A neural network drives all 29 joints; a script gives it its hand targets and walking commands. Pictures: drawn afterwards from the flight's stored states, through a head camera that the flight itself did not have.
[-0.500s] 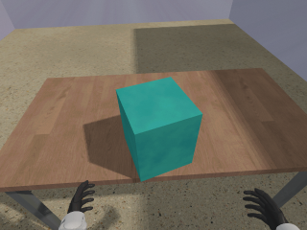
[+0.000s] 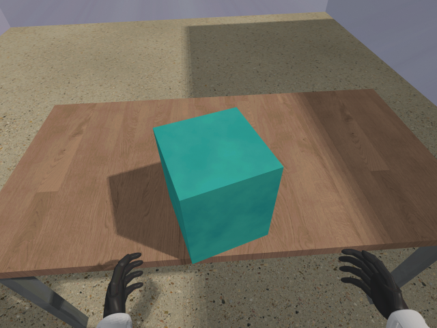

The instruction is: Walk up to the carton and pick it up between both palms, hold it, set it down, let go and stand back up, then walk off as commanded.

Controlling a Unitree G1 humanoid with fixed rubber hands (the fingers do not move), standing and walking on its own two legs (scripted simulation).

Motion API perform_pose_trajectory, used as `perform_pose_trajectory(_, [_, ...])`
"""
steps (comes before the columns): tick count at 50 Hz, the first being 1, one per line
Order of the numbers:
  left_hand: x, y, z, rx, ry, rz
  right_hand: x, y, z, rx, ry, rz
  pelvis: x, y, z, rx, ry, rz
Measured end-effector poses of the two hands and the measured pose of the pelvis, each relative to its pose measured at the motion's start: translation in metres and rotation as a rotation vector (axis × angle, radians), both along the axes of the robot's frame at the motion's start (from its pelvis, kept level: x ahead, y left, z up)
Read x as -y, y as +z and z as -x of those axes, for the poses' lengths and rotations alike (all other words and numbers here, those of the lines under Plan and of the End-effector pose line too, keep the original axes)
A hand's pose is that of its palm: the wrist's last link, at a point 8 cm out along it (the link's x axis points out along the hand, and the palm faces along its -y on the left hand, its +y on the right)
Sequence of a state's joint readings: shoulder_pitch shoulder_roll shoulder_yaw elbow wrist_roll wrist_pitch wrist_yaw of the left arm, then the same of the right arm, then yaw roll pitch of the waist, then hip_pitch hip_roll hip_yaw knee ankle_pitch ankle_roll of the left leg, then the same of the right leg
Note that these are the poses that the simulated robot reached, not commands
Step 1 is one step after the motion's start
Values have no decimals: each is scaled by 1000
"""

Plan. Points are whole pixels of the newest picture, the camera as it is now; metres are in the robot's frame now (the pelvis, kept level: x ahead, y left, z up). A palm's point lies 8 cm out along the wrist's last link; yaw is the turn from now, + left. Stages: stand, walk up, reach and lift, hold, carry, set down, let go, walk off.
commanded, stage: reach and lift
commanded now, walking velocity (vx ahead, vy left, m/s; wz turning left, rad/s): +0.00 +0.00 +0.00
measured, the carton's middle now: (214, 185) +0.43 +0.05 -0.01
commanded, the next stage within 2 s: none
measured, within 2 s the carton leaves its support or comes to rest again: neither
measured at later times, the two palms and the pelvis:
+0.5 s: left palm (132, 280) +0.21 +0.18 -0.01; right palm (384, 283) +0.21 -0.26 +0.00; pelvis +0.00 -0.01 +0.00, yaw +0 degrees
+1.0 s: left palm (132, 252) +0.24 +0.18 +0.03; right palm (364, 231) +0.28 -0.24 +0.03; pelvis +0.01 -0.02 +0.00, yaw -1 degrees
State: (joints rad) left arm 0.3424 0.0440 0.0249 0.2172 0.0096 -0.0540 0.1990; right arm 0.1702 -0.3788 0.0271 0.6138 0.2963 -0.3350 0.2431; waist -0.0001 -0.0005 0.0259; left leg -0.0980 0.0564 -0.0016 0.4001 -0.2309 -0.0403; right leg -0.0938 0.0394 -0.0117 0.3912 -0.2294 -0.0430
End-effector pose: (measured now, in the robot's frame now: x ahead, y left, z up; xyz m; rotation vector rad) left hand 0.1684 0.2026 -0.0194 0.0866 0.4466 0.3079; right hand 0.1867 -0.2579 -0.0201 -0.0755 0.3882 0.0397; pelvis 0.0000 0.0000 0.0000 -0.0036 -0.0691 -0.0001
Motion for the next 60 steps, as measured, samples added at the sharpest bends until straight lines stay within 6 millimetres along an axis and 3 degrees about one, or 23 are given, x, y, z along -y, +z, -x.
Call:
perform_pose_trajectory(9, [6, 25, 3, 105, 7, -43, 0, -1, 7, 58, 17, -40, 3, 0, 10, 1, -1, -3])
perform_pose_trajectory(15, [19, 14, 2, 106, 16, 13, 8, 13, 8, 66, 28, 9, 10, -1, 12, -18, -2, -12])
perform_pose_trajectory(20, [22, 6, -11, 88, 43, 53, 10, 21, 3, 33, 31, 42, 12, -2, 10, -39, -3, -12])
perform_pose_trajectory(25, [19, 11, -38, 84, 46, 43, -3, 16, -19, 6, 55, 12, 8, -1, 4, -60, -2, -10])
perform_pose_trajectory(33, [13, 38, -71, 109, 18, -35, -22, 9, -69, 68, 75, -78, 2, 0, -15, -88, -4, -4])
perform_pose_trajectory(37, [17, 41, -78, 102, -8, -29, -23, 13, -79, 89, 72, -69, 4, 1, -22, -78, -4, -7])
perform_pose_trajectory(45, [28, 56, -82, 189, -5, 30, -15, 60, -91, 210, 80, 2, 16, 4, -20, -52, -6, -19])
perform_pose_trajectory(51, [17, 49, -72, 103, 45, 10, -25, 50, -100, 133, 98, -33, 17, 2, -5, -36, -11, 3])
perform_pose_trajectory(55, [14, 62, -74, 107, 45, -29, -36, 50, -111, 141, 119, -77, 14, 3, 4, -42, -11, 2])
perform_pose_trajectory(60, [15, 88, -95, 184, 33, -43, -46, 72, -130, 203, 137, -93, 12, 3, 9, -61, -10, 1])
